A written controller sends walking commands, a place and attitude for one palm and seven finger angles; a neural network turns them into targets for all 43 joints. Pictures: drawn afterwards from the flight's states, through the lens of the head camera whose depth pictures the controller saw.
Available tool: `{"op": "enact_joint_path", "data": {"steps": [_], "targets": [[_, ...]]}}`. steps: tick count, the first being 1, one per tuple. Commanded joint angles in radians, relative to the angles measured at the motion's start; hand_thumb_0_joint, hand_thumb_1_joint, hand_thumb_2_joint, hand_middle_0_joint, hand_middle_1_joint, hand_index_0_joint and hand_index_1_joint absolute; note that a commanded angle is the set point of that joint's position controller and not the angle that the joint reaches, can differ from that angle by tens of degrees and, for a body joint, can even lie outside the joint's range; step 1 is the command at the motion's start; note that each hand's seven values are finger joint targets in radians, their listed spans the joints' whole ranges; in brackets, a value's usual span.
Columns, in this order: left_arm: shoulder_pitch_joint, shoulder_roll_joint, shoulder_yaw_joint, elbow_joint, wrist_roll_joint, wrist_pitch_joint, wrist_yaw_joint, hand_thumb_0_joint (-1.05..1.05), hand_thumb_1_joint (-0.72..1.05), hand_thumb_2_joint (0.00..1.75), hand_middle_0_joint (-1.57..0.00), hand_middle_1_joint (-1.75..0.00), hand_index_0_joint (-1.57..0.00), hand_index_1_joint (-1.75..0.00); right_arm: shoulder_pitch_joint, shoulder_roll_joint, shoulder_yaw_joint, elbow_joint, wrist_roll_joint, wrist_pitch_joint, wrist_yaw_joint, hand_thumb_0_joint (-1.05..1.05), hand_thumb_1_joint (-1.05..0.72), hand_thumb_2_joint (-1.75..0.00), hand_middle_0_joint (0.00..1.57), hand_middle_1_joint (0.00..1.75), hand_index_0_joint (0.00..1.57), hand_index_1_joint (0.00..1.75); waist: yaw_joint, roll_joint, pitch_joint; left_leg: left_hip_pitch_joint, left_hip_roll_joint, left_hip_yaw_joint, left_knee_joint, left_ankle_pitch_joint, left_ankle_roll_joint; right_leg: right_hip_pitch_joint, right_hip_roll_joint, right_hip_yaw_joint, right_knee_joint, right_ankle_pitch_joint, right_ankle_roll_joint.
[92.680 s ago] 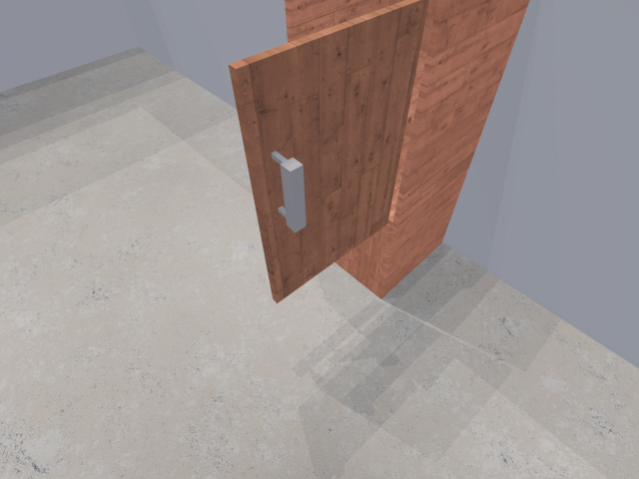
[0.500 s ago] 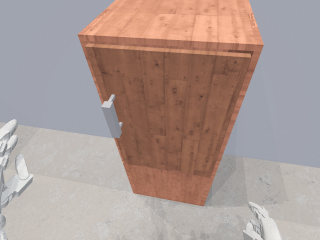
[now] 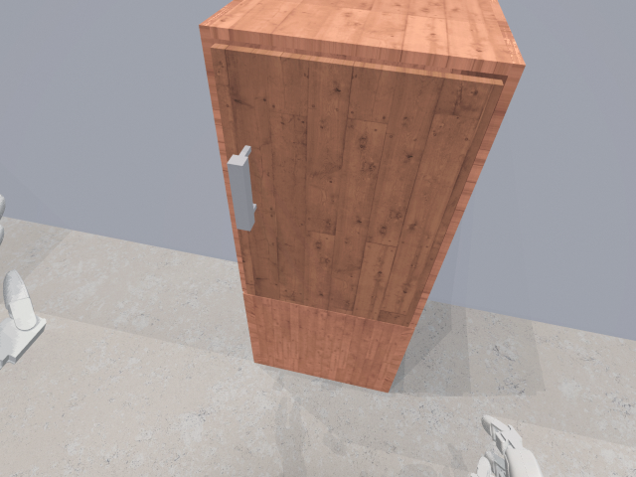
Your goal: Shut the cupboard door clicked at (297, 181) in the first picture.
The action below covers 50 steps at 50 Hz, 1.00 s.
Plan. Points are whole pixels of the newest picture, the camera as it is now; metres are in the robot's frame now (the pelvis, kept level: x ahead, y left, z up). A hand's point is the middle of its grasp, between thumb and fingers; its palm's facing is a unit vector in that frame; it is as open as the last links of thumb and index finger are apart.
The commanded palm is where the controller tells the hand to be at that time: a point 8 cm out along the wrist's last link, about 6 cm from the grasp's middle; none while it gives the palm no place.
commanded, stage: step back with the hand held close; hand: left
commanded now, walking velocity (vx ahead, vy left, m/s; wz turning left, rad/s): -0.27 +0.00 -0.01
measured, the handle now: (246, 188) +0.57 +0.16 +0.04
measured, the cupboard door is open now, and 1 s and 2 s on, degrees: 0 0 0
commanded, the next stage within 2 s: stop stepping back and stand still in 0.46 s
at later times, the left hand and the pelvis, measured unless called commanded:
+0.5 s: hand out of the picture +0.07 +0.27 +0.20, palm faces +0.54 -0.75 -0.39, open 7.4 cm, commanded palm +0.02 +0.29 +0.20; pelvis -0.12 -0.01 +0.00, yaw +0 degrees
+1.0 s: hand out of the picture -0.08 +0.25 +0.19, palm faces +0.42 -0.79 -0.44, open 7.4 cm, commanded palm -0.13 +0.29 +0.20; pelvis -0.27 -0.01 +0.02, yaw +0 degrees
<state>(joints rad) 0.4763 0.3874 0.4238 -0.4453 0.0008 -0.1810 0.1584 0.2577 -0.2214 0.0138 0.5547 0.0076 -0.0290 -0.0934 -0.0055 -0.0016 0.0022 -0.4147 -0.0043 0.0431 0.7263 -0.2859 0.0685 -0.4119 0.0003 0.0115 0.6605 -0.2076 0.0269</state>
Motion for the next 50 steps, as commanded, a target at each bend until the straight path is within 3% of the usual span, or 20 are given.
{"op": "enact_joint_path", "data": {"steps": [1,5,7,10,13,16,21,24,26,27,29,31,34,36,41,44,46,48,49,50], "targets": [[-0.095,0.234,0.169,-0.247,0.014,-0.1,0.028,0.0,0.9,0.9,-0.2,-0.3,-0.2,-0.3,-0.12,-0.16,-0.069,-0.156,0.0,-0.076,-0.007,0.0,-0.9,-0.9,0.2,0.3,0.2,0.3,-0.002,0.105,-0.059,-0.506,0.14,-0.164,-0.316,-0.546,0.051,0.43,-0.014,0.144,0.036,-0.068,-0.032],[-0.053,0.223,0.138,-0.233,-0.01,-0.098,0.041,0.0,0.9,0.9,-0.2,-0.3,-0.2,-0.3,-0.096,-0.11,-0.061,-0.113,-0.009,-0.072,0.022,0.0,-0.9,-0.9,0.2,0.3,0.2,0.3,-0.013,-0.125,-0.01,-0.169,0.021,-0.076,0.07,-0.312,-0.045,-0.045,-0.244,0.451,-0.365,-0.387,-0.161],[-0.089,0.227,0.119,-0.252,-0.018,-0.097,0.048,0.0,0.9,0.9,-0.2,-0.3,-0.2,-0.3,-0.092,-0.093,-0.055,-0.092,-0.012,-0.059,0.037,0.0,-0.9,-0.9,0.2,0.3,0.2,0.3,-0.025,-0.198,-0.066,-0.006,0.019,-0.066,0.134,-0.196,-0.065,-0.119,-0.296,0.395,-0.407,-0.355,-0.178],[-0.079,0.242,0.134,-0.26,-0.026,-0.099,0.054,0.0,0.9,0.9,-0.2,-0.3,-0.2,-0.3,-0.087,-0.119,-0.062,-0.094,-0.003,-0.053,0.025,0.0,-0.9,-0.9,0.2,0.3,0.2,0.3,-0.033,-0.086,-0.077,0.056,0.049,-0.114,-0.116,-0.207,-0.031,-0.151,-0.161,0.203,-0.282,-0.329,-0.09],[-0.051,0.235,0.18,-0.287,-0.012,-0.117,0.064,0.0,0.9,0.9,-0.2,-0.3,-0.2,-0.3,-0.129,-0.139,-0.068,-0.109,-0.012,-0.084,-0.004,0.0,-0.9,-0.9,0.2,0.3,0.2,0.3,-0.009,0.368,-0.093,-0.387,0.38,-0.445,-0.58,-0.506,0.109,0.216,0.089,0.004,0.417,-0.182,0.0],[-0.063,0.284,0.214,-0.357,-0.038,-0.127,0.056,0.0,0.9,0.9,-0.2,-0.3,-0.2,-0.3,-0.133,-0.126,-0.099,-0.083,-0.007,-0.118,0.011,0.0,-0.9,-0.9,0.2,0.3,0.2,0.3,0.0,0.147,-0.203,-0.122,0.363,-0.293,-0.451,-0.183,0.069,0.101,0.078,0.045,0.481,-0.283,-0.006],[-0.017,0.182,0.123,-0.275,-0.064,-0.106,0.035,0.0,0.9,0.9,-0.2,-0.3,-0.2,-0.3,-0.145,-0.113,-0.074,-0.048,-0.008,-0.149,0.028,0.0,-0.9,-0.9,0.2,0.3,0.2,0.3,-0.006,0.277,-0.071,-0.137,0.319,-0.175,-0.524,-0.284,0.014,0.172,0.068,-0.055,0.131,-0.309,-0.015],[-0.077,0.176,0.084,-0.283,-0.066,-0.111,0.019,0.0,0.9,0.9,-0.2,-0.3,-0.2,-0.3,-0.141,-0.111,-0.063,-0.019,-0.017,-0.156,0.038,0.0,-0.9,-0.9,0.2,0.3,0.2,0.3,0.004,0.187,-0.085,0.011,0.258,-0.128,-0.463,-0.216,-0.062,0.158,0.059,-0.049,-0.224,-0.272,-0.038],[-0.114,0.242,0.11,-0.306,-0.052,-0.122,0.023,0.0,0.9,0.9,-0.2,-0.3,-0.2,-0.3,-0.126,-0.069,-0.064,-0.001,-0.017,-0.142,0.044,0.0,-0.9,-0.9,0.2,0.3,0.2,0.3,-0.002,-0.043,-0.142,0.138,0.118,0.0,-0.137,-0.068,-0.12,0.013,-0.147,0.231,-0.407,-0.179,-0.131],[-0.177,0.286,0.12,-0.322,-0.048,-0.131,0.032,0.0,0.9,0.9,-0.2,-0.3,-0.2,-0.3,-0.165,-0.058,-0.055,-0.002,-0.011,-0.146,0.033,0.0,-0.9,-0.9,0.2,0.3,0.2,0.3,0.005,-0.159,-0.136,0.175,0.064,0.038,0.026,-0.044,-0.136,-0.083,-0.281,0.309,-0.444,-0.008,-0.158],[-0.133,0.291,0.129,-0.3,-0.034,-0.135,0.033,0.0,0.9,0.9,-0.2,-0.3,-0.2,-0.3,-0.186,-0.052,-0.054,-0.025,0.005,-0.146,0.015,0.0,-0.9,-0.9,0.2,0.3,0.2,0.3,0.012,-0.216,-0.196,0.02,0.026,0.001,0.111,-0.064,-0.106,0.152,-0.257,0.222,-0.253,0.625,-0.111],[-0.042,0.326,0.198,-0.3,-0.037,-0.083,0.029,0.0,0.9,0.9,-0.2,-0.3,-0.2,-0.3,-0.168,-0.079,-0.044,-0.065,0.005,-0.116,0.007,0.0,-0.9,-0.9,0.2,0.3,0.2,0.3,0.006,-0.107,-0.249,0.024,0.029,0.009,0.003,0.044,-0.086,0.263,-0.238,0.161,-0.127,0.749,-0.108],[0.018,0.252,0.154,-0.27,-0.052,-0.056,0.027,0.0,0.9,0.9,-0.2,-0.3,-0.2,-0.3,-0.126,-0.099,-0.033,-0.073,0.009,-0.103,0.0,0.0,-0.9,-0.9,0.2,0.3,0.2,0.3,-0.011,0.165,-0.223,0.253,0.097,-0.056,-0.24,0.534,-0.043,0.165,-0.058,0.032,-0.056,0.4,-0.026],[0.034,0.239,0.143,-0.205,-0.057,-0.049,0.022,0.0,0.9,0.9,-0.2,-0.3,-0.2,-0.3,-0.105,-0.113,-0.041,-0.084,0.026,-0.11,0.008,0.0,-0.9,-0.9,0.2,0.3,0.2,0.3,-0.01,0.081,-0.164,0.231,0.166,-0.125,-0.293,0.416,-0.031,0.151,0.002,0.023,-0.139,0.033,-0.009],[0.087,0.229,0.152,-0.222,-0.052,-0.05,0.022,0.0,0.9,0.9,-0.2,-0.3,-0.2,-0.3,-0.131,-0.124,-0.048,-0.102,0.008,-0.108,0.004,0.0,-0.9,-0.9,0.2,0.3,0.2,0.3,-0.014,0.188,-0.05,-0.064,0.156,-0.197,-0.555,-0.416,-0.052,0.262,0.051,-0.053,-0.172,-0.229,-0.035],[0.08,0.204,0.12,-0.25,-0.041,-0.033,0.027,0.0,0.9,0.9,-0.2,-0.3,-0.2,-0.3,-0.12,-0.118,-0.052,-0.111,-0.002,-0.104,0.0,0.0,-0.9,-0.9,0.2,0.3,0.2,0.3,-0.009,0.243,-0.04,-0.19,0.136,-0.148,-0.574,-0.542,-0.088,0.35,0.1,-0.12,-0.094,-0.286,-0.063],[0.053,0.256,0.148,-0.303,-0.038,-0.037,0.034,0.0,0.9,0.9,-0.2,-0.3,-0.2,-0.3,-0.116,-0.114,-0.059,-0.104,-0.009,-0.108,-0.003,0.0,-0.9,-0.9,0.2,0.3,0.2,0.3,-0.009,0.127,-0.069,-0.11,0.067,-0.063,-0.366,-0.436,-0.088,0.272,0.038,-0.031,-0.193,-0.347,-0.113],[0.029,0.272,0.154,-0.319,-0.029,-0.055,0.034,0.0,0.9,0.9,-0.2,-0.3,-0.2,-0.3,-0.098,-0.098,-0.072,-0.075,-0.015,-0.097,0.002,0.0,-0.9,-0.9,0.2,0.3,0.2,0.3,-0.001,-0.197,-0.065,-0.083,-0.022,0.036,0.224,-0.147,-0.088,0.034,-0.258,0.418,-0.448,-0.652,-0.255],[-0.032,0.269,0.142,-0.321,-0.026,-0.062,0.032,0.0,0.9,0.9,-0.2,-0.3,-0.2,-0.3,-0.092,-0.117,-0.081,-0.048,-0.018,-0.095,0.007,0.0,-0.9,-0.9,0.2,0.3,0.2,0.3,-0.004,-0.257,-0.002,-0.176,0.002,-0.036,0.469,-0.108,-0.092,-0.058,-0.372,0.537,-0.508,-0.629,-0.306],[-0.075,0.256,0.135,-0.307,-0.021,-0.071,0.02,0.0,0.9,0.9,-0.2,-0.3,-0.2,-0.3,-0.072,-0.129,-0.084,-0.021,-0.023,-0.097,0.014,0.0,-0.9,-0.9,0.2,0.3,0.2,0.3,-0.028,-0.208,0.005,-0.178,0.048,-0.096,0.552,-0.069,-0.086,-0.108,-0.355,0.47,-0.466,-0.523,-0.29]]}}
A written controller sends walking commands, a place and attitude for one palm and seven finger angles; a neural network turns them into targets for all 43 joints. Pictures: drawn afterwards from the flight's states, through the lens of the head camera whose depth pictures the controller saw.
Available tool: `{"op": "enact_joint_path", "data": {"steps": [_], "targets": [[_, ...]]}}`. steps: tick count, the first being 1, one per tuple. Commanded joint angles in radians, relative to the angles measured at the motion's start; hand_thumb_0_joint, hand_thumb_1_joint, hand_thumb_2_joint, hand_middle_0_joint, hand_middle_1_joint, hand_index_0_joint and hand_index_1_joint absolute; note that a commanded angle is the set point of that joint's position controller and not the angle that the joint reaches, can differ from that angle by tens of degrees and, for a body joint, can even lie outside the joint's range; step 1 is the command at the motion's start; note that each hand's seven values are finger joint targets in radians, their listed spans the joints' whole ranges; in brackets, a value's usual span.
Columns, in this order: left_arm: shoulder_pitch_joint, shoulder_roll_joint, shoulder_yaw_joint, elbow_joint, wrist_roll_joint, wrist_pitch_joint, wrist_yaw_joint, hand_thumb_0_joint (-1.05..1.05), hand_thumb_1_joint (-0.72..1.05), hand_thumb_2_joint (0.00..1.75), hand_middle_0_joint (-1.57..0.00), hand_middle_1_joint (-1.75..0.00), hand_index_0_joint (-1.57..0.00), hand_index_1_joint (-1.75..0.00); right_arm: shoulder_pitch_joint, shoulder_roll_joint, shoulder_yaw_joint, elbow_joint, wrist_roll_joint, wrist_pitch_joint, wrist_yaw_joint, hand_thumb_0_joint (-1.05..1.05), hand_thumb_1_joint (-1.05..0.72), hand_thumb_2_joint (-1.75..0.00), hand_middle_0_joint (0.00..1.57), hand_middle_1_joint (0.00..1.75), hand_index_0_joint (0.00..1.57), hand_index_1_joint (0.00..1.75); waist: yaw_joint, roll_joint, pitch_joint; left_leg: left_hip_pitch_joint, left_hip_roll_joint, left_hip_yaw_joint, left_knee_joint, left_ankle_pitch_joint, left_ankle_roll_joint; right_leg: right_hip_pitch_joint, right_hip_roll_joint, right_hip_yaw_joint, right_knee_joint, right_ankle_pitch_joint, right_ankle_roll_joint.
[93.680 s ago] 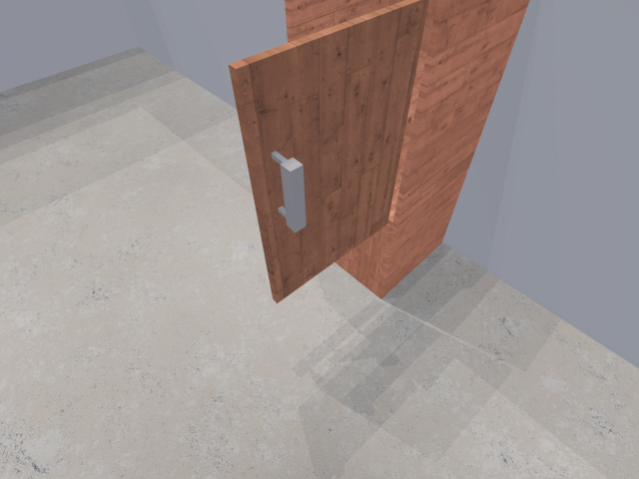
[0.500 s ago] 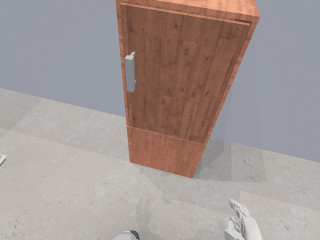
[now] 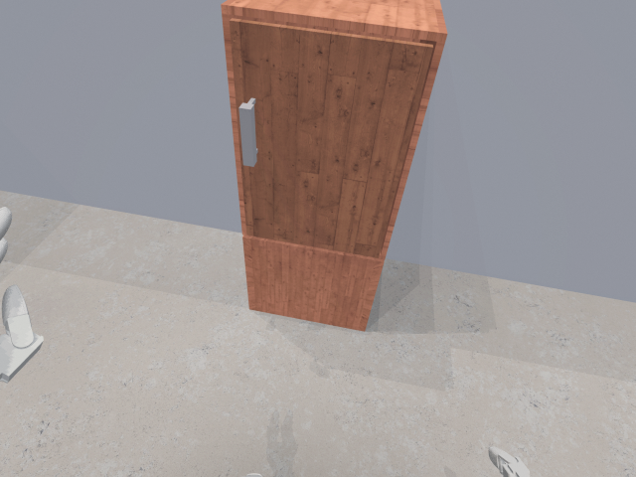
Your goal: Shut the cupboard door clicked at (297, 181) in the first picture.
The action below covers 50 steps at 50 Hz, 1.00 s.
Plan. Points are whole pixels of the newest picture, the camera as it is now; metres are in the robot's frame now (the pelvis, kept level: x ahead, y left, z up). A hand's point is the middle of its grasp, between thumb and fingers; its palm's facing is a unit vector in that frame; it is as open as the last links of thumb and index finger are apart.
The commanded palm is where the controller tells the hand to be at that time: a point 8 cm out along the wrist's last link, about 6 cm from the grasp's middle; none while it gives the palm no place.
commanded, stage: stop stepping back and stand still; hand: left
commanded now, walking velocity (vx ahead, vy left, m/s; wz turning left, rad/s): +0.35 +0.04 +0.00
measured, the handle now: (251, 132) +0.84 +0.18 +0.02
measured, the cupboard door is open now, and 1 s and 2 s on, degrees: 0 0 0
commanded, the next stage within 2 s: let the arm hang, fingers relaxed in 0.70 s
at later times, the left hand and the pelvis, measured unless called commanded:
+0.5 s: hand out of the picture +0.10 +0.26 +0.19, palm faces +0.41 -0.75 -0.51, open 7.4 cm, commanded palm +0.06 +0.30 +0.18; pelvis -0.10 +0.01 -0.01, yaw -3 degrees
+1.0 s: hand out of the picture +0.09 +0.21 -0.10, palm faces -0.05 -0.95 -0.31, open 7.4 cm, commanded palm none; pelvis -0.10 +0.03 -0.02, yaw -2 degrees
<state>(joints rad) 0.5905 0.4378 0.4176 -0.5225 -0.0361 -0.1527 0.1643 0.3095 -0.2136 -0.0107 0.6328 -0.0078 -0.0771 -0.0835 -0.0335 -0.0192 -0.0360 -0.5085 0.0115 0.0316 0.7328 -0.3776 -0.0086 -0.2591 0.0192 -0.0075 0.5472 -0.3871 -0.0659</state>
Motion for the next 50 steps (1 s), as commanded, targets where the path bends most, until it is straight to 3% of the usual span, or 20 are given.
{"op": "enact_joint_path", "data": {"steps": [1,7,9,11,13,16,21,22,23,24,26,27,32,39,40,41,43,46,48,50], "targets": [[-0.227,0.222,0.163,-0.225,0.016,-0.104,0.015,0.0,0.9,0.9,-0.2,-0.3,-0.2,-0.3,-0.116,-0.132,-0.054,-0.095,-0.013,-0.047,0.008,0.0,-0.9,-0.9,0.2,0.3,0.2,0.3,-0.008,-0.143,0.01,-0.01,0.063,-0.098,0.528,0.004,-0.001,-0.327,-0.356,0.417,-0.321,-0.355,-0.169],[-0.391,0.14,0.046,-0.072,0.022,-0.097,0.037,0.0,0.9,0.9,-0.2,-0.3,-0.2,-0.3,-0.114,-0.121,-0.03,-0.089,0.001,-0.091,-0.029,0.0,-0.9,-0.9,0.2,0.3,0.2,0.3,-0.017,0.028,0.039,0.303,0.002,0.07,-0.205,-0.123,0.035,-0.309,-0.146,0.079,-0.021,-0.368,-0.026],[-0.423,0.132,0.059,-0.141,0.031,-0.111,0.038,0.0,0.9,0.9,-0.2,-0.3,-0.2,-0.3,-0.124,-0.159,-0.039,-0.126,0.01,-0.112,-0.025,0.0,-0.9,-0.9,0.2,0.3,0.2,0.3,-0.013,0.471,0.097,0.267,0.341,-0.527,-0.582,-0.55,0.182,-0.476,0.033,-0.082,0.57,-0.189,0.078],[-0.303,0.258,0.179,-0.066,0.048,-0.127,0.019,0.0,0.9,0.9,-0.2,-0.3,-0.2,-0.3,-0.136,-0.124,-0.046,-0.101,0.007,-0.113,-0.004,0.0,-0.9,-0.9,0.2,0.3,0.2,0.3,0.024,0.244,0.081,0.114,0.387,-0.563,-0.621,-0.525,0.227,-0.444,-0.036,0.033,0.807,-0.012,0.077],[-0.195,0.151,0.109,-0.135,0.04,-0.11,0.007,0.0,0.9,0.9,-0.2,-0.3,-0.2,-0.3,-0.165,-0.122,-0.053,-0.126,0.009,-0.1,0.025,0.0,-0.9,-0.9,0.2,0.3,0.2,0.3,0.018,0.137,0.071,0.073,0.342,-0.427,-0.585,-0.448,0.212,-0.382,-0.062,0.022,0.739,0.066,0.069],[-0.129,0.163,0.119,-0.217,0.032,-0.11,0.009,0.0,0.9,0.9,-0.2,-0.3,-0.2,-0.3,-0.196,-0.107,-0.038,-0.124,0.009,-0.083,0.035,0.0,-0.9,-0.9,0.2,0.3,0.2,0.3,0.04,0.241,0.047,0.003,0.26,-0.181,-0.586,-0.386,0.128,-0.183,-0.023,-0.083,0.487,0.091,0.056],[-0.103,0.207,0.161,-0.2,0.016,-0.076,0.031,0.0,0.9,0.9,-0.2,-0.3,-0.2,-0.3,-0.169,-0.093,-0.025,-0.135,-0.016,-0.051,0.003,0.0,-0.9,-0.9,0.2,0.3,0.2,0.3,0.032,0.287,-0.042,-0.023,0.196,-0.057,-0.428,-0.331,0.068,0.207,0.056,-0.189,0.006,-0.094,0.023],[-0.099,0.187,0.149,-0.174,0.015,-0.063,0.033,0.0,0.9,0.9,-0.2,-0.3,-0.2,-0.3,-0.167,-0.083,-0.023,-0.129,-0.012,-0.043,0.003,0.0,-0.9,-0.9,0.2,0.3,0.2,0.3,0.038,0.192,-0.058,-0.079,0.15,-0.031,-0.274,-0.298,0.053,0.283,0.018,-0.118,-0.095,-0.128,0.0],[-0.106,0.203,0.164,-0.144,0.017,-0.051,0.036,0.0,0.9,0.9,-0.2,-0.3,-0.2,-0.3,-0.155,-0.07,-0.027,-0.121,-0.003,-0.031,0.007,0.0,-0.9,-0.9,0.2,0.3,0.2,0.3,0.036,-0.008,-0.053,-0.157,0.087,0.041,0.017,-0.204,0.04,0.283,-0.139,0.132,-0.205,-0.189,-0.071],[-0.14,0.229,0.175,-0.142,0.013,-0.048,0.037,0.0,0.9,0.9,-0.2,-0.3,-0.2,-0.3,-0.168,-0.073,-0.033,-0.129,0.006,-0.025,0.005,0.0,-0.9,-0.9,0.2,0.3,0.2,0.3,0.044,-0.218,-0.007,-0.322,0.005,0.016,0.315,-0.147,0.018,0.253,-0.372,0.567,-0.38,-0.26,-0.178],[-0.164,0.261,0.226,-0.095,0.005,-0.094,0.038,0.0,0.9,0.9,-0.2,-0.3,-0.2,-0.3,-0.156,-0.105,-0.04,-0.095,-0.023,-0.049,0.003,0.0,-0.9,-0.9,0.2,0.3,0.2,0.3,0.015,-0.051,0.03,-0.34,0.038,-0.029,0.464,-0.053,-0.016,0.227,-0.41,0.491,-0.328,0.295,-0.207],[-0.144,0.173,0.153,-0.017,0.008,-0.086,0.035,0.0,0.9,0.9,-0.2,-0.3,-0.2,-0.3,-0.109,-0.076,-0.036,-0.08,-0.001,-0.05,0.012,0.0,-0.9,-0.9,0.2,0.3,0.2,0.3,0.002,-0.088,-0.074,-0.292,0.059,-0.073,0.46,0.001,-0.013,0.236,-0.378,0.435,-0.28,0.051,-0.179],[-0.213,0.137,0.07,-0.008,0.011,-0.11,0.014,0.0,0.9,0.9,-0.2,-0.3,-0.2,-0.3,-0.174,-0.104,-0.035,-0.097,0.009,-0.035,-0.005,0.0,-0.9,-0.9,0.2,0.3,0.2,0.3,0.011,-0.084,0.11,-0.108,0.076,0.002,0.248,0.142,-0.005,-0.042,-0.273,0.149,-0.328,-0.008,-0.089],[-0.202,0.194,0.119,-0.214,0.011,-0.127,0.046,0.0,0.9,0.9,-0.2,-0.3,-0.2,-0.3,-0.168,-0.103,-0.042,-0.136,-0.001,-0.088,-0.026,0.0,-0.9,-0.9,0.2,0.3,0.2,0.3,0.041,-0.001,0.033,0.29,0.018,0.097,-0.218,0.129,0.024,-0.065,-0.212,0.109,-0.232,-0.11,-0.061],[-0.167,-0.12,-0.315,0.614,0.098,0.081,-0.108,0.0,0.9,0.9,-0.2,-0.3,-0.2,-0.3,-0.098,-0.234,-0.045,0.068,-0.015,-0.095,0.105,0.0,-0.9,-0.9,0.2,0.3,0.2,0.3,-0.044,0.175,0.048,0.301,0.147,-0.066,-0.174,0.508,0.038,-0.218,-0.214,-0.076,0.134,0.197,0.031],[-0.09,-0.176,-0.33,0.621,0.068,0.166,-0.137,0.0,0.9,0.9,-0.2,-0.3,-0.2,-0.3,-0.036,-0.22,-0.043,0.02,0.0,-0.016,0.106,0.0,-0.9,-0.9,0.2,0.3,0.2,0.3,0.002,0.346,-0.047,0.339,0.265,-0.221,-0.241,0.77,0.106,-0.208,-0.07,-0.069,0.29,-0.058,0.092],[-0.161,-0.186,-0.355,0.601,0.079,0.183,-0.138,0.0,0.9,0.9,-0.2,-0.3,-0.2,-0.3,-0.051,-0.211,-0.037,-0.018,-0.029,0.023,0.086,0.0,-0.9,-0.9,0.2,0.3,0.2,0.3,0.002,0.192,-0.049,0.338,0.327,-0.25,-0.244,0.968,0.181,-0.278,-0.048,-0.022,0.472,-0.254,0.103],[-0.283,-0.14,-0.369,0.749,0.057,0.174,-0.151,0.0,0.9,0.9,-0.2,-0.3,-0.2,-0.3,-0.076,-0.213,-0.024,-0.02,-0.041,0.029,0.069,0.0,-0.9,-0.9,0.2,0.3,0.2,0.3,0.007,0.103,-0.09,0.315,0.283,-0.25,-0.245,0.885,0.186,-0.165,-0.044,0.007,0.332,-0.166,0.091],[-0.23,-0.11,-0.367,0.893,0.05,0.17,-0.153,0.0,0.9,0.9,-0.2,-0.3,-0.2,-0.3,-0.162,-0.194,-0.01,-0.014,-0.018,0.056,0.065,0.0,-0.9,-0.9,0.2,0.3,0.2,0.3,0.076,-0.015,-0.115,0.183,0.176,-0.135,-0.181,0.502,0.101,0.084,-0.043,-0.014,0.01,0.149,0.087],[-0.252,-0.007,-0.358,1.007,0.059,0.158,-0.153,0.0,0.9,0.9,-0.2,-0.3,-0.2,-0.3,-0.16,-0.112,-0.001,0.005,-0.004,0.086,0.075,0.0,-0.9,-0.9,0.2,0.3,0.2,0.3,0.056,-0.234,-0.045,0.066,-0.005,-0.016,-0.08,-0.057,-0.007,0.039,-0.276,0.312,-0.249,0.086,0.002]]}}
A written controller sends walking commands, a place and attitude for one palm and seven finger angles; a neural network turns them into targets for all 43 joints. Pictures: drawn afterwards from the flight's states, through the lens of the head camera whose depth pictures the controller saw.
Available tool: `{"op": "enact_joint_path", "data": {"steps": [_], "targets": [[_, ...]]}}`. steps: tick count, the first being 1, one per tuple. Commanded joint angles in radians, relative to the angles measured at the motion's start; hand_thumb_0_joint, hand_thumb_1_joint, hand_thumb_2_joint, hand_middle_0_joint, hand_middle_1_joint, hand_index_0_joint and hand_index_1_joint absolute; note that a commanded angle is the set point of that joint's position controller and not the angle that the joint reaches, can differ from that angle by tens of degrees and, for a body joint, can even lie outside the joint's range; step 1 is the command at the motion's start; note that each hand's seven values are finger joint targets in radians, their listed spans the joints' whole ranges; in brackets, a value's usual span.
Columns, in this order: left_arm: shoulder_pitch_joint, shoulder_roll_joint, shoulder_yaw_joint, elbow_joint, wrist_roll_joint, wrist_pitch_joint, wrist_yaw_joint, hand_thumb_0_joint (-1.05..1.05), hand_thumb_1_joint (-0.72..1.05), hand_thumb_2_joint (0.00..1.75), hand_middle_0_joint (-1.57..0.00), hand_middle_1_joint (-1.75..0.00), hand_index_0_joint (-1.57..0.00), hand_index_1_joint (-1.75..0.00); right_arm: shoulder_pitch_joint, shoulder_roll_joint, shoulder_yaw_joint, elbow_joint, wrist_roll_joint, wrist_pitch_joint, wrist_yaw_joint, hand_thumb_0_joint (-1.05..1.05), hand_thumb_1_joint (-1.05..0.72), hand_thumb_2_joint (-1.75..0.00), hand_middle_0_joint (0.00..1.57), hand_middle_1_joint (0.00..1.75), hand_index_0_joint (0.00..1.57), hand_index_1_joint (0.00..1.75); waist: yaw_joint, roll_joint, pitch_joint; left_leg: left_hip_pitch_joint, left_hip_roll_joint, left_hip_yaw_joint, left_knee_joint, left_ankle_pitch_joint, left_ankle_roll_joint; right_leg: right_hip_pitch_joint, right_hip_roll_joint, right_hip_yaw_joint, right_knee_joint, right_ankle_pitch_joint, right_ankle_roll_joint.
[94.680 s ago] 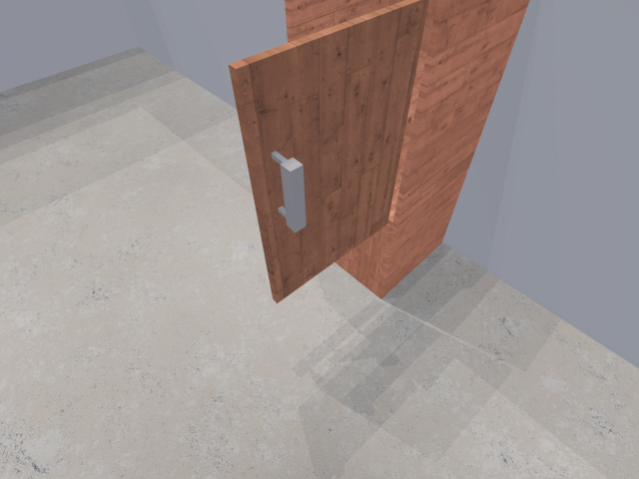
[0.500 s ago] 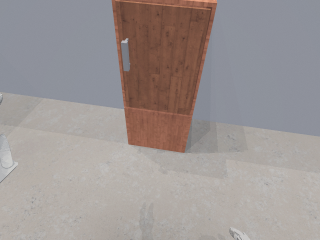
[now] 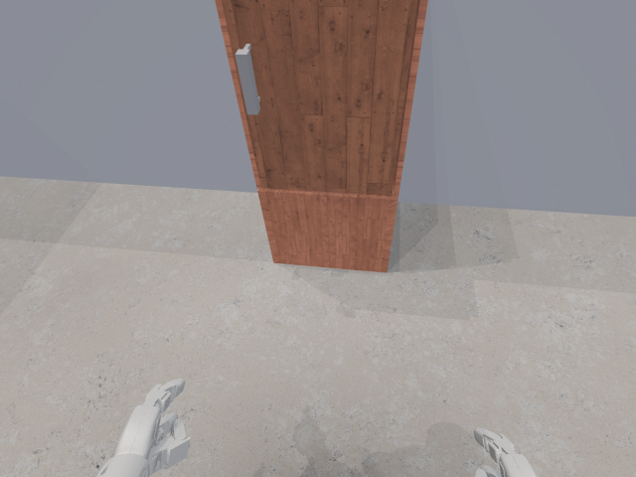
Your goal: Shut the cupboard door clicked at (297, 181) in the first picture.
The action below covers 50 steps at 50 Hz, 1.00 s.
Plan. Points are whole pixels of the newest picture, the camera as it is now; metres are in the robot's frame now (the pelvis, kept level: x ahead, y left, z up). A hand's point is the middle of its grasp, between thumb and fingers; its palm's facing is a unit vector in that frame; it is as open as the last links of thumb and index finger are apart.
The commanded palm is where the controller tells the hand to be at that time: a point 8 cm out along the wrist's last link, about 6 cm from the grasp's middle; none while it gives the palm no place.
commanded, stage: let the arm hang, fingers relaxed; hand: left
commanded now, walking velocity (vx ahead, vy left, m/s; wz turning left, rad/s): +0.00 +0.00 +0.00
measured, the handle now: (250, 79) +0.94 +0.17 +0.04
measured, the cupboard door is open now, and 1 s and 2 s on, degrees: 0 0 0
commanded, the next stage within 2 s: look to check the result in 0.90 s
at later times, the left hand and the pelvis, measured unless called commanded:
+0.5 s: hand out of the picture +0.00 +0.20 -0.14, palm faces +0.05 -0.97 -0.22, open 7.3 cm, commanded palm none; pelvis +0.00 +0.01 +0.03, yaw +0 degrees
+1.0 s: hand out of the picture -0.02 +0.18 -0.15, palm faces +0.03 -0.99 -0.16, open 7.4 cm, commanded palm none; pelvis +0.00 +0.02 +0.03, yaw -1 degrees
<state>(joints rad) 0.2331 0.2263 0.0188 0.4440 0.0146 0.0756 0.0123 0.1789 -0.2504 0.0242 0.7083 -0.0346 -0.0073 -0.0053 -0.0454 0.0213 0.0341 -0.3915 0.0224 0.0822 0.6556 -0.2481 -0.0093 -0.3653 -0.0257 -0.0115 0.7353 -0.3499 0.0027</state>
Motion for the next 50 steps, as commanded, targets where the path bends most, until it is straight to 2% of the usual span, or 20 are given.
{"op": "enact_joint_path", "data": {"steps": [1,2,3,5,6,7,8,9,10,11,12,13,16,20,24,26,29,41,45,50], "targets": [[0.054,0.243,0.04,0.087,0.012,-0.074,-0.005,0.0,0.9,0.9,-0.2,-0.3,-0.2,-0.3,0.01,-0.087,-0.041,-0.038,0.01,0.027,0.005,0.0,-0.9,-0.9,0.2,0.3,0.2,0.3,0.046,-0.237,-0.076,-0.005,-0.015,-0.062,0.051,-0.252,-0.007,0.051,-0.284,0.341,-0.499,-0.073,-0.127],[0.011,0.204,0.035,0.132,0.013,-0.075,-0.001,0.0,0.9,0.9,-0.2,-0.3,-0.2,-0.3,0.005,-0.08,-0.048,0.007,0.007,0.037,0.005,0.0,-0.9,-0.9,0.2,0.3,0.2,0.3,0.04,-0.19,-0.02,0.018,-0.008,-0.07,0.116,-0.233,-0.002,-0.028,-0.259,0.339,-0.541,-0.197,-0.146],[-0.012,0.179,0.035,0.17,0.013,-0.075,0.003,0.0,0.9,0.9,-0.2,-0.3,-0.2,-0.3,0.003,-0.069,-0.048,0.036,0.005,0.042,0.004,0.0,-0.9,-0.9,0.2,0.3,0.2,0.3,0.035,-0.173,0.019,0.008,-0.009,-0.078,0.141,-0.187,-0.001,-0.031,-0.224,0.329,-0.535,-0.148,-0.151],[0.006,0.131,0.03,0.264,0.006,-0.09,0.006,0.0,0.9,0.9,-0.2,-0.3,-0.2,-0.3,0.043,-0.041,-0.045,0.095,0.011,0.034,-0.001,0.0,-0.9,-0.9,0.2,0.3,0.2,0.3,0.025,-0.103,-0.014,0.027,-0.004,-0.083,0.094,-0.111,0.002,0.084,-0.188,0.256,-0.452,0.193,-0.163],[0.029,0.094,0.046,0.281,0.014,-0.097,0.013,0.0,0.9,0.9,-0.2,-0.3,-0.2,-0.3,0.069,-0.024,-0.048,0.111,0.008,0.027,-0.003,0.0,-0.9,-0.9,0.2,0.3,0.2,0.3,0.019,-0.087,-0.06,0.06,0.007,-0.09,-0.007,-0.073,0.002,0.144,-0.177,0.207,-0.385,0.373,-0.154],[0.039,0.08,0.043,0.306,0.01,-0.102,0.017,0.0,0.9,0.9,-0.2,-0.3,-0.2,-0.3,0.107,-0.003,-0.046,0.139,0.01,0.021,-0.002,0.0,-0.9,-0.9,0.2,0.3,0.2,0.3,0.016,-0.065,-0.11,0.114,0.009,-0.089,-0.118,0.027,0.003,0.203,-0.163,0.161,-0.332,0.468,-0.131],[0.044,0.064,0.035,0.337,0.005,-0.103,0.02,0.0,0.9,0.9,-0.2,-0.3,-0.2,-0.3,0.133,-0.001,-0.047,0.165,0.011,0.009,-0.003,0.0,-0.9,-0.9,0.2,0.3,0.2,0.3,0.017,-0.022,-0.155,0.193,0.034,-0.119,-0.21,0.221,0.013,0.214,-0.126,0.115,-0.283,0.473,-0.093],[0.073,0.042,0.027,0.361,-0.002,-0.103,0.022,0.0,0.9,0.9,-0.2,-0.3,-0.2,-0.3,0.121,-0.023,-0.046,0.186,0.01,-0.003,-0.01,0.0,-0.9,-0.9,0.2,0.3,0.2,0.3,0.039,0.029,-0.195,0.253,0.083,-0.15,-0.218,0.366,0.029,0.218,-0.082,0.083,-0.27,0.444,-0.058],[0.085,0.032,0.02,0.386,-0.004,-0.1,0.024,0.0,0.9,0.9,-0.2,-0.3,-0.2,-0.3,0.102,-0.039,-0.044,0.199,0.01,-0.007,-0.018,0.0,-0.9,-0.9,0.2,0.3,0.2,0.3,0.052,0.032,-0.198,0.258,0.111,-0.157,-0.209,0.402,0.042,0.229,-0.067,0.074,-0.297,0.396,-0.047],[0.082,0.032,0.019,0.407,-0.001,-0.096,0.024,0.0,0.9,0.9,-0.2,-0.3,-0.2,-0.3,0.088,-0.039,-0.047,0.207,0.013,-0.004,-0.024,0.0,-0.9,-0.9,0.2,0.3,0.2,0.3,0.053,0.011,-0.165,0.249,0.109,-0.145,-0.21,0.369,0.04,0.223,-0.064,0.073,-0.328,0.381,-0.043],[0.066,0.05,0.019,0.442,-0.001,-0.092,0.022,0.0,0.9,0.9,-0.2,-0.3,-0.2,-0.3,0.089,-0.027,-0.043,0.231,0.015,-0.004,-0.025,0.0,-0.9,-0.9,0.2,0.3,0.2,0.3,0.047,0.064,-0.146,0.245,0.094,-0.138,-0.231,0.377,0.036,0.23,-0.072,0.065,-0.323,0.402,-0.043],[0.06,0.058,0.018,0.466,-0.003,-0.088,0.021,0.0,0.9,0.9,-0.2,-0.3,-0.2,-0.3,0.097,-0.023,-0.039,0.248,0.016,-0.003,-0.026,0.0,-0.9,-0.9,0.2,0.3,0.2,0.3,0.046,0.07,-0.128,0.239,0.094,-0.138,-0.254,0.367,0.036,0.243,-0.067,0.061,-0.326,0.38,-0.042],[0.068,0.063,0.012,0.527,-0.003,-0.082,0.017,0.0,0.9,0.9,-0.2,-0.3,-0.2,-0.3,0.099,-0.028,-0.036,0.282,0.02,0.002,-0.027,0.0,-0.9,-0.9,0.2,0.3,0.2,0.3,0.052,0.037,-0.031,0.189,0.095,-0.144,-0.32,0.198,0.034,0.23,-0.06,0.064,-0.388,0.249,-0.041],[0.078,0.054,0.003,0.594,-0.001,-0.076,0.013,0.0,0.9,0.9,-0.2,-0.3,-0.2,-0.3,0.119,-0.025,-0.034,0.322,0.017,0.012,-0.025,0.0,-0.9,-0.9,0.2,0.3,0.2,0.3,0.044,-0.018,0.073,0.152,0.078,-0.141,-0.385,-0.027,0.034,0.172,-0.058,0.085,-0.452,0.108,-0.038],[0.099,0.049,-0.001,0.63,-0.002,-0.078,0.014,0.0,0.9,0.9,-0.2,-0.3,-0.2,-0.3,0.146,-0.02,-0.034,0.352,0.017,0.012,-0.025,0.0,-0.9,-0.9,0.2,0.3,0.2,0.3,0.043,-0.034,0.074,0.161,0.071,-0.135,-0.394,-0.061,0.036,0.158,-0.059,0.091,-0.463,0.079,-0.034],[0.111,0.049,-0.001,0.641,-0.001,-0.08,0.016,0.0,0.9,0.9,-0.2,-0.3,-0.2,-0.3,0.154,-0.021,-0.036,0.362,0.02,0.009,-0.025,0.0,-0.9,-0.9,0.2,0.3,0.2,0.3,0.044,-0.031,0.057,0.183,0.072,-0.133,-0.391,-0.043,0.038,0.155,-0.059,0.087,-0.456,0.094,-0.035],[0.119,0.032,-0.003,0.657,-0.001,-0.08,0.018,0.0,0.9,0.9,-0.2,-0.3,-0.2,-0.3,0.167,-0.006,-0.034,0.377,0.02,0.007,-0.027,0.0,-0.9,-0.9,0.2,0.3,0.2,0.3,0.043,-0.026,0.068,0.169,0.075,-0.135,-0.402,-0.052,0.039,0.151,-0.056,0.085,-0.445,0.107,-0.032],[0.165,0.002,-0.001,0.686,0.0,-0.087,0.027,0.0,0.9,0.9,-0.2,-0.3,-0.2,-0.3,0.217,0.027,-0.034,0.406,0.025,-0.003,-0.034,0.0,-0.9,-0.9,0.2,0.3,0.2,0.3,0.044,-0.017,0.057,0.189,0.074,-0.128,-0.385,0.031,0.045,0.156,-0.056,0.084,-0.418,0.167,-0.035],[0.169,-0.01,-0.001,0.691,0.0,-0.085,0.028,0.0,0.9,0.9,-0.2,-0.3,-0.2,-0.3,0.228,0.04,-0.033,0.413,0.023,-0.001,-0.035,0.0,-0.9,-0.9,0.2,0.3,0.2,0.3,0.041,-0.018,0.086,0.171,0.073,-0.127,-0.396,-0.019,0.043,0.141,-0.056,0.083,-0.421,0.14,-0.034],[0.169,-0.01,0.0,0.687,0.0,-0.088,0.028,0.0,0.9,0.9,-0.2,-0.3,-0.2,-0.3,0.232,0.039,-0.036,0.411,0.023,-0.002,-0.035,0.0,-0.9,-0.9,0.2,0.3,0.2,0.3,0.04,-0.012,0.071,0.179,0.072,-0.125,-0.387,0.0,0.045,0.147,-0.057,0.086,-0.419,0.157,-0.036]]}}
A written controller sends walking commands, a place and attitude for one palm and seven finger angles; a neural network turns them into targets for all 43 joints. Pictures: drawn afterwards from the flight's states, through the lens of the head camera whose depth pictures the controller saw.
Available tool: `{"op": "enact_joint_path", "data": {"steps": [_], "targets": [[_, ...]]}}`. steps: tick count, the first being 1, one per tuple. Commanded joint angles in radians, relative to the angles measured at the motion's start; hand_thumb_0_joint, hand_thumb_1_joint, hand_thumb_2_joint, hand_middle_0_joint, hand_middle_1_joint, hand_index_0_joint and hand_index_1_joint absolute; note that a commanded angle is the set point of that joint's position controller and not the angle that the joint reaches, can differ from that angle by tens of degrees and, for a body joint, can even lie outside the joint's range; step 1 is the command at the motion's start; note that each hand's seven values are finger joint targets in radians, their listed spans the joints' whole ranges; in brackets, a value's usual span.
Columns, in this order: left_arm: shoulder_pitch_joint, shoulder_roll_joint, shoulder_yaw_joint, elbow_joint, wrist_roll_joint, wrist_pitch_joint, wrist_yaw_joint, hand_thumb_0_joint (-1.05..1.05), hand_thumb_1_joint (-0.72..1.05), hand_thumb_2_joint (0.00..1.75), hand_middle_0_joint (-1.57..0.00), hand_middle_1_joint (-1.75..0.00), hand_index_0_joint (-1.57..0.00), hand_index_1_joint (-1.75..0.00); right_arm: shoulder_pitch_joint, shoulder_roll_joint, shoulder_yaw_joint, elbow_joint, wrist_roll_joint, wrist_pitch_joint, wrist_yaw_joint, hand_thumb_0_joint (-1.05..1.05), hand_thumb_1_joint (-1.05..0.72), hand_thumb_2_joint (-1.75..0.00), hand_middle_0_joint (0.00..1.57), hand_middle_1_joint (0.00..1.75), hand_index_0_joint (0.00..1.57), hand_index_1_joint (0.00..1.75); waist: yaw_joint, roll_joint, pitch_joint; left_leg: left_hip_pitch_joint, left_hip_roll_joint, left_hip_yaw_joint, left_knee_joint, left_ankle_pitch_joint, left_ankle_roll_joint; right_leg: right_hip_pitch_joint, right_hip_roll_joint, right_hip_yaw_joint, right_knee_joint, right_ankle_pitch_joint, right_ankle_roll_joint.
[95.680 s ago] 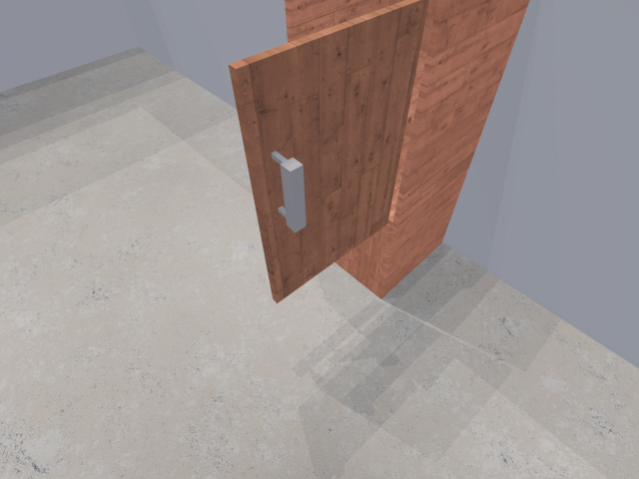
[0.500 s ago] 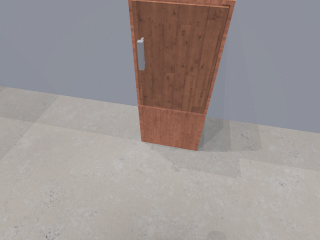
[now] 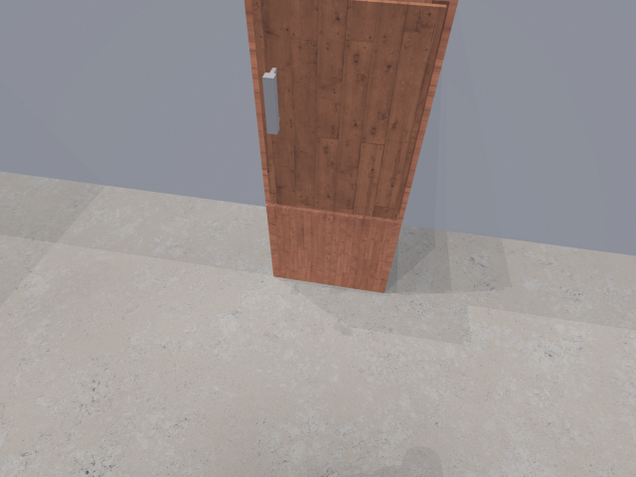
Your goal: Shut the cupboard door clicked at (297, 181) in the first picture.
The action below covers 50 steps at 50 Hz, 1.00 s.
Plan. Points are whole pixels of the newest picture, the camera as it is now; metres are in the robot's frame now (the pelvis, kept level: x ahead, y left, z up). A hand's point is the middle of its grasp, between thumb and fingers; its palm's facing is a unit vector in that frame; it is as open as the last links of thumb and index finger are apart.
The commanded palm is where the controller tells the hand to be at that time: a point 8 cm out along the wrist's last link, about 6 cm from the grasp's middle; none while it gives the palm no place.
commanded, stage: look to check the result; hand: left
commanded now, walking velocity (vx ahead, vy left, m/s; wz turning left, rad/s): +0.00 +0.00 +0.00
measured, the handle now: (273, 100) +0.94 +0.16 +0.01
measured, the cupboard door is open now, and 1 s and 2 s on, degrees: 0 0 0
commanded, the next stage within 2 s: stand and wait in 0.44 s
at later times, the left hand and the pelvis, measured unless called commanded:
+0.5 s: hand out of the picture +0.00 +0.17 -0.18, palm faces +0.02 -0.98 -0.20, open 7.4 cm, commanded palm none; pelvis +0.01 +0.00 +0.00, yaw +0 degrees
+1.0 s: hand out of the picture +0.04 +0.20 -0.17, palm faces +0.00 -0.97 -0.25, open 7.4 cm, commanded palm none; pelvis +0.02 +0.00 +0.00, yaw +0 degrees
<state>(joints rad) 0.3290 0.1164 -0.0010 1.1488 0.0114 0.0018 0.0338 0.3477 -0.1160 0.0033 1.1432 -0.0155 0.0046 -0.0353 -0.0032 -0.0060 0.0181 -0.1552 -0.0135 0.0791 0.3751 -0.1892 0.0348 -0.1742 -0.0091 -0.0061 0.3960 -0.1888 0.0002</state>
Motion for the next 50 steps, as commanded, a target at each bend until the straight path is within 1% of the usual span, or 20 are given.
{"op": "enact_joint_path", "data": {"steps": [1,5,6,9,10,11,12,17,21,22,26,28,32,35,36,38,41,45,46,50], "targets": [[0.076,0.105,0.019,-0.018,0.004,-0.015,0.008,0.0,0.9,0.9,-0.2,-0.3,-0.2,-0.3,0.059,-0.1,-0.017,-0.024,0.006,-0.013,-0.004,0.0,-0.9,-0.9,0.2,0.3,0.2,0.3,0.0,0.011,0.088,-0.051,0.108,-0.12,-0.098,-0.053,0.001,-0.052,-0.072,0.082,-0.08,-0.009,-0.034],[0.067,0.105,0.021,-0.021,0.004,-0.015,0.007,0.0,0.9,0.9,-0.2,-0.3,-0.2,-0.3,0.057,-0.099,-0.019,-0.028,0.004,-0.012,-0.003,0.0,-0.9,-0.9,0.2,0.3,0.2,0.3,-0.004,0.012,0.1,-0.057,0.107,-0.121,-0.103,-0.078,0.0,-0.065,-0.072,0.085,-0.085,-0.027,-0.033],[0.067,0.115,0.022,-0.024,0.005,-0.017,0.007,0.0,0.9,0.9,-0.2,-0.3,-0.2,-0.3,0.056,-0.108,-0.021,-0.029,0.006,-0.012,-0.003,0.0,-0.9,-0.9,0.2,0.3,0.2,0.3,-0.003,0.003,0.092,-0.051,0.108,-0.121,-0.096,-0.061,0.002,-0.061,-0.072,0.087,-0.085,-0.017,-0.035],[0.059,0.114,0.021,-0.027,0.003,-0.02,0.007,0.0,0.9,0.9,-0.2,-0.3,-0.2,-0.3,0.048,-0.107,-0.02,-0.028,0.004,-0.015,-0.002,0.0,-0.9,-0.9,0.2,0.3,0.2,0.3,-0.005,-0.013,0.076,-0.033,0.109,-0.119,-0.089,-0.025,0.002,-0.054,-0.075,0.091,-0.085,0.001,-0.036],[0.056,0.117,0.022,-0.027,0.003,-0.021,0.007,0.0,0.9,0.9,-0.2,-0.3,-0.2,-0.3,0.045,-0.11,-0.023,-0.029,0.005,-0.016,-0.002,0.0,-0.9,-0.9,0.2,0.3,0.2,0.3,-0.005,0.001,0.074,-0.03,0.11,-0.116,-0.089,-0.021,0.002,-0.054,-0.078,0.092,-0.087,0.005,-0.036],[0.057,0.127,0.023,-0.03,0.004,-0.022,0.007,0.0,0.9,0.9,-0.2,-0.3,-0.2,-0.3,0.039,-0.121,-0.024,-0.033,0.007,-0.016,-0.002,0.0,-0.9,-0.9,0.2,0.3,0.2,0.3,-0.004,-0.001,0.067,-0.02,0.111,-0.118,-0.082,-0.004,0.003,-0.052,-0.076,0.091,-0.085,0.014,-0.037],[0.051,0.126,0.023,-0.029,0.004,-0.022,0.007,0.0,0.9,0.9,-0.2,-0.3,-0.2,-0.3,0.036,-0.117,-0.024,-0.03,0.005,-0.016,-0.002,0.0,-0.9,-0.9,0.2,0.3,0.2,0.3,-0.006,0.002,0.067,-0.023,0.112,-0.116,-0.084,-0.008,0.002,-0.05,-0.079,0.093,-0.089,0.01,-0.036],[0.033,0.14,0.025,-0.032,0.005,-0.023,0.006,0.0,0.9,0.9,-0.2,-0.3,-0.2,-0.3,0.021,-0.132,-0.025,-0.033,0.005,-0.017,-0.001,0.0,-0.9,-0.9,0.2,0.3,0.2,0.3,-0.006,0.001,0.086,-0.025,0.115,-0.119,-0.093,-0.008,0.002,-0.051,-0.078,0.093,-0.093,0.013,-0.037],[0.025,0.157,0.027,-0.037,0.005,-0.024,0.005,0.0,0.9,0.9,-0.2,-0.3,-0.2,-0.3,0.003,-0.155,-0.027,-0.037,0.007,-0.019,-0.001,0.0,-0.9,-0.9,0.2,0.3,0.2,0.3,-0.003,0.011,0.069,-0.007,0.119,-0.12,-0.094,0.01,0.001,-0.04,-0.078,0.092,-0.092,0.027,-0.037],[0.02,0.156,0.027,-0.035,0.005,-0.023,0.004,0.0,0.9,0.9,-0.2,-0.3,-0.2,-0.3,-0.003,-0.149,-0.027,-0.035,0.005,-0.019,-0.001,0.0,-0.9,-0.9,0.2,0.3,0.2,0.3,-0.005,0.01,0.076,-0.011,0.118,-0.12,-0.098,0.002,0.001,-0.041,-0.081,0.091,-0.094,0.022,-0.036],[0.006,0.18,0.031,-0.042,0.006,-0.026,0.002,0.0,0.9,0.9,-0.2,-0.3,-0.2,-0.3,-0.016,-0.177,-0.032,-0.043,0.007,-0.02,0.001,0.0,-0.9,-0.9,0.2,0.3,0.2,0.3,-0.004,-0.003,0.064,-0.001,0.119,-0.121,-0.096,0.016,0.001,-0.03,-0.082,0.095,-0.101,0.031,-0.037],[-0.008,0.182,0.029,-0.041,0.005,-0.025,0.001,0.0,0.9,0.9,-0.2,-0.3,-0.2,-0.3,-0.025,-0.175,-0.028,-0.039,0.005,-0.019,0.002,0.0,-0.9,-0.9,0.2,0.3,0.2,0.3,-0.006,-0.005,0.072,-0.009,0.118,-0.124,-0.102,0.0,-0.001,-0.028,-0.084,0.097,-0.106,0.016,-0.036],[-0.024,0.197,0.03,-0.045,0.005,-0.026,-0.001,0.0,0.9,0.9,-0.2,-0.3,-0.2,-0.3,-0.043,-0.194,-0.031,-0.043,0.004,-0.02,0.002,0.0,-0.9,-0.9,0.2,0.3,0.2,0.3,-0.006,0.012,0.062,0.003,0.123,-0.124,-0.105,0.008,-0.001,-0.025,-0.086,0.098,-0.11,0.023,-0.038],[-0.033,0.209,0.031,-0.046,0.004,-0.028,-0.002,0.0,0.9,0.9,-0.2,-0.3,-0.2,-0.3,-0.058,-0.207,-0.031,-0.045,0.004,-0.022,0.003,0.0,-0.9,-0.9,0.2,0.3,0.2,0.3,-0.004,0.01,0.054,0.01,0.122,-0.126,-0.105,0.029,-0.001,-0.014,-0.088,0.1,-0.112,0.043,-0.039],[-0.033,0.219,0.033,-0.048,0.006,-0.03,-0.002,0.0,0.9,0.9,-0.2,-0.3,-0.2,-0.3,-0.063,-0.215,-0.034,-0.046,0.006,-0.023,0.004,0.0,-0.9,-0.9,0.2,0.3,0.2,0.3,-0.003,-0.004,0.047,0.021,0.124,-0.127,-0.1,0.047,0.0,-0.014,-0.089,0.097,-0.111,0.054,-0.04],[-0.045,0.222,0.032,-0.048,0.005,-0.031,-0.002,0.0,0.9,0.9,-0.2,-0.3,-0.2,-0.3,-0.071,-0.216,-0.033,-0.045,0.004,-0.024,0.003,0.0,-0.9,-0.9,0.2,0.3,0.2,0.3,-0.004,0.004,0.035,0.028,0.126,-0.126,-0.1,0.07,0.0,0.003,-0.093,0.097,-0.111,0.077,-0.041],[-0.056,0.235,0.034,-0.05,0.005,-0.032,-0.003,0.0,0.9,0.9,-0.2,-0.3,-0.2,-0.3,-0.088,-0.236,-0.035,-0.048,0.005,-0.024,0.004,0.0,-0.9,-0.9,0.2,0.3,0.2,0.3,-0.003,0.005,0.031,0.037,0.128,-0.127,-0.101,0.08,-0.002,0.004,-0.092,0.098,-0.113,0.088,-0.041],[-0.073,0.245,0.033,-0.049,0.004,-0.03,-0.005,0.0,0.9,0.9,-0.2,-0.3,-0.2,-0.3,-0.102,-0.246,-0.033,-0.047,0.003,-0.024,0.005,0.0,-0.9,-0.9,0.2,0.3,0.2,0.3,-0.004,0.003,0.039,0.033,0.129,-0.129,-0.113,0.065,-0.004,0.009,-0.095,0.098,-0.121,0.074,-0.04],[-0.075,0.254,0.035,-0.052,0.005,-0.032,-0.005,0.0,0.9,0.9,-0.2,-0.3,-0.2,-0.3,-0.104,-0.256,-0.035,-0.048,0.005,-0.024,0.006,0.0,-0.9,-0.9,0.2,0.3,0.2,0.3,-0.004,0.002,0.029,0.039,0.132,-0.13,-0.11,0.077,-0.003,0.012,-0.094,0.098,-0.121,0.081,-0.04],[-0.093,0.262,0.035,-0.052,0.004,-0.031,-0.007,0.0,0.9,0.9,-0.2,-0.3,-0.2,-0.3,-0.121,-0.264,-0.034,-0.048,0.003,-0.026,0.006,0.0,-0.9,-0.9,0.2,0.3,0.2,0.3,-0.004,0.019,0.028,0.039,0.132,-0.131,-0.118,0.087,-0.006,0.024,-0.097,0.098,-0.123,0.094,-0.04]]}}
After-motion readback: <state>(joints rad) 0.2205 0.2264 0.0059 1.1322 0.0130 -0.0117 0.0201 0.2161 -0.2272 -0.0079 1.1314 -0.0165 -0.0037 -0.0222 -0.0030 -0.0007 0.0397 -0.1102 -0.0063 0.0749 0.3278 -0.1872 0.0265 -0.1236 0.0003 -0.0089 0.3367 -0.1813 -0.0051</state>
